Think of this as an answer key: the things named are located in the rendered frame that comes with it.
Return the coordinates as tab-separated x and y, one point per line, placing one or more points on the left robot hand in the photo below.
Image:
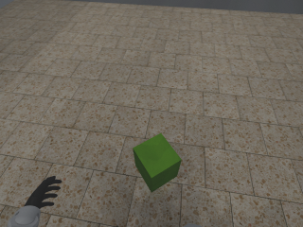
39	194

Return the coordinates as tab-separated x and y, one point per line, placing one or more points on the left robot forearm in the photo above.
26	216

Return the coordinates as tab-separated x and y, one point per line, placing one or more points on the carton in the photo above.
157	161

